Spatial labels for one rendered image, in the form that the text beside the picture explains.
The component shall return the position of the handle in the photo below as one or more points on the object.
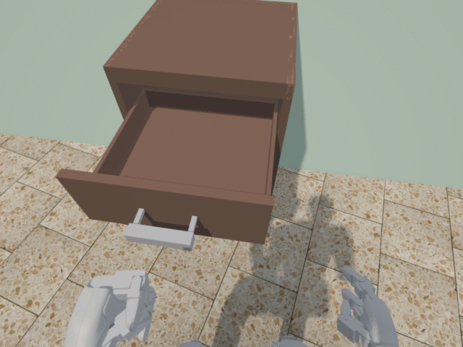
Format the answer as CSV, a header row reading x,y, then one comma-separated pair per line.
x,y
163,237

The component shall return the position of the cabinet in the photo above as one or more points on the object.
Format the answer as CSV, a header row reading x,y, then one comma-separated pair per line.
x,y
232,48

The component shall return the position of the right robot hand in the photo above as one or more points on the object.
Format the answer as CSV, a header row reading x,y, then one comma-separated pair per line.
x,y
372,324

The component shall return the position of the drawer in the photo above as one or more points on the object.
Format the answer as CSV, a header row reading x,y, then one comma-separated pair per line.
x,y
178,155

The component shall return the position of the left robot hand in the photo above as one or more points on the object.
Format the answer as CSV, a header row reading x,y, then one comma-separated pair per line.
x,y
124,298

